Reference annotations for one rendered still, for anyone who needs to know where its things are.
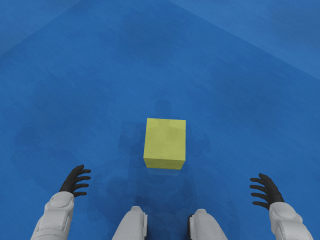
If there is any right robot hand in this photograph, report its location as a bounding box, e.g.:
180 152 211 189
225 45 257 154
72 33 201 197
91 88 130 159
249 173 285 210

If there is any carton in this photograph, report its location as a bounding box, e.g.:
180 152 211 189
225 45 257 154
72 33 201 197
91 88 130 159
143 118 186 170

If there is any left robot hand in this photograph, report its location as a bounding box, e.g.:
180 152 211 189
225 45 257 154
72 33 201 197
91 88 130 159
59 164 91 198

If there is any robot left forearm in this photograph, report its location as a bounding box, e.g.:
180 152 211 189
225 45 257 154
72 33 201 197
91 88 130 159
30 191 75 240

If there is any robot left thigh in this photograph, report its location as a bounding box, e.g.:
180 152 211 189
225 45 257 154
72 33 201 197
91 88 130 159
112 210 148 240

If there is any left robot shin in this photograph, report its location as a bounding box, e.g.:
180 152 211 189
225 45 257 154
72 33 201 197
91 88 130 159
131 206 145 240

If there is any robot right forearm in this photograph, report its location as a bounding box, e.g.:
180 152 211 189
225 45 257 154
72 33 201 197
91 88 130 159
269 202 314 240

